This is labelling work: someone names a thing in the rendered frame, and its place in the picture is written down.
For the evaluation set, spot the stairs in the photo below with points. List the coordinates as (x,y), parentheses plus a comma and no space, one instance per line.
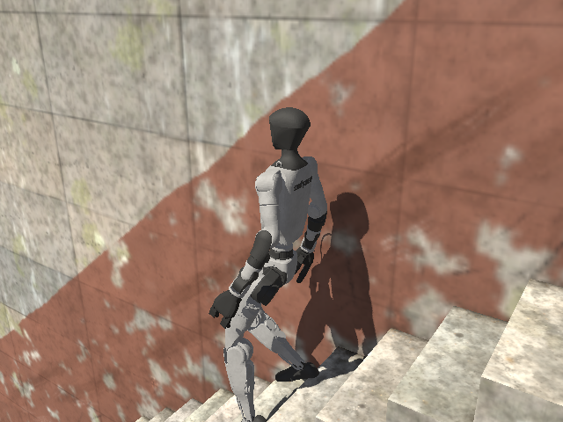
(475,368)

